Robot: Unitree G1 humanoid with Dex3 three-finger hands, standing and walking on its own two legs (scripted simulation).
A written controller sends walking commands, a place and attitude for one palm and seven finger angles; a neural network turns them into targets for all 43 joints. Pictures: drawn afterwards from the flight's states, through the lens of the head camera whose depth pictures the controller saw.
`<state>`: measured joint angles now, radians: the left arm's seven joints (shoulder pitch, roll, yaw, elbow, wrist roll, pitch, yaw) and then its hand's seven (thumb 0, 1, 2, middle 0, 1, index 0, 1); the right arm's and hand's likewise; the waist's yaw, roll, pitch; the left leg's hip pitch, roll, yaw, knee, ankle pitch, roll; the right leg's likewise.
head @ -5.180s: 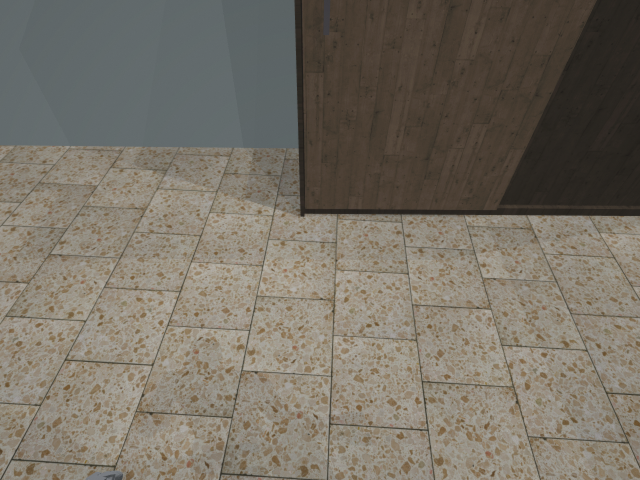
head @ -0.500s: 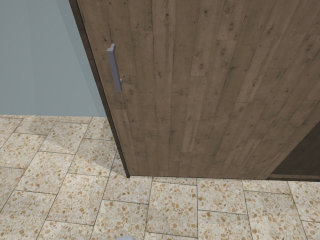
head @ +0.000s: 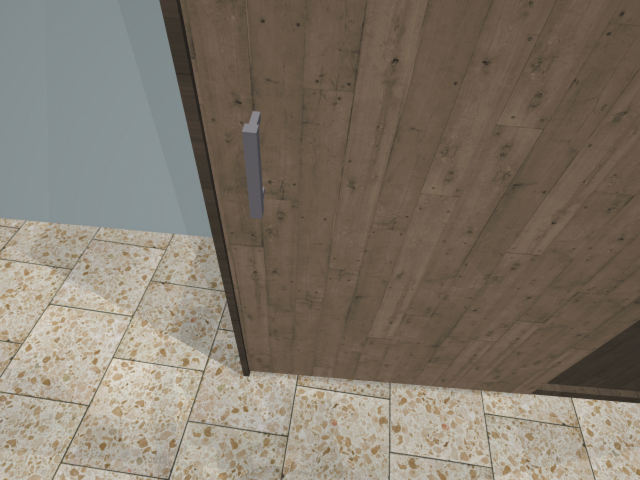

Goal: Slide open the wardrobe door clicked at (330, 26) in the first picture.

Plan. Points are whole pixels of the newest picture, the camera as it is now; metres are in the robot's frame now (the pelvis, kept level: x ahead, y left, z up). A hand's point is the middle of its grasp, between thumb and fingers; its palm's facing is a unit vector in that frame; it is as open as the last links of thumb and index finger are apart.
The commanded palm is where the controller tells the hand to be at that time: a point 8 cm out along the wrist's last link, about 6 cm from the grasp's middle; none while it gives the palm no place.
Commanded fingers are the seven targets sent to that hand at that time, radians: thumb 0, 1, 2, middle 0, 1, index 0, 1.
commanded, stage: come to a stop and stand still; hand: left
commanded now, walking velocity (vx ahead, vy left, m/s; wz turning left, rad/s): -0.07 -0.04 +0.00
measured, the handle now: (256, 167) +0.48 +0.14 +0.12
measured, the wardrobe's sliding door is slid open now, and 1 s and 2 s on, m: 0.00 0.00 0.00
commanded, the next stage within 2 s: look again from close up in 1.24 s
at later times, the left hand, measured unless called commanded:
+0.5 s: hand out of the picture +0.03 +0.11 -0.18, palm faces +0.05 -0.98 -0.21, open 7.2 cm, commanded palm none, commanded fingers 0.00 0.90 0.90 -0.20 -0.30 -0.20 -0.30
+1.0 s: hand out of the picture -0.02 +0.11 -0.18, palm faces +0.05 -0.98 -0.18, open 7.4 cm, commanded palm none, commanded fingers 0.00 0.90 0.90 -0.20 -0.30 -0.20 -0.30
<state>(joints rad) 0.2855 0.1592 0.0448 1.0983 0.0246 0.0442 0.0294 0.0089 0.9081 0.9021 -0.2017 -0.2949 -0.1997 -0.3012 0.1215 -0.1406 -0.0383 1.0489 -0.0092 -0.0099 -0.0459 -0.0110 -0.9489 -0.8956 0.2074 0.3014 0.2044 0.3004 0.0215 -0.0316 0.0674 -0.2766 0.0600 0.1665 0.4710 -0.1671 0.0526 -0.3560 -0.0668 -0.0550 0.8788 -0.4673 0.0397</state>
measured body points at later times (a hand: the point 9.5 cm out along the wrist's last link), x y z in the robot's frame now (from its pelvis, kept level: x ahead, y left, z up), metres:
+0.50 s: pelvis -0.01 -0.07 +0.00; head +0.00 -0.07 +0.45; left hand +0.03 +0.16 -0.16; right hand -0.03 -0.28 -0.16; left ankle +0.00 +0.07 -0.74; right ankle +0.00 -0.17 -0.74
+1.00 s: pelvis -0.01 -0.05 +0.00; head -0.02 -0.05 +0.45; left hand -0.02 +0.17 -0.16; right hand +0.00 -0.27 -0.16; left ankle +0.00 +0.07 -0.74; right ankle +0.00 -0.17 -0.74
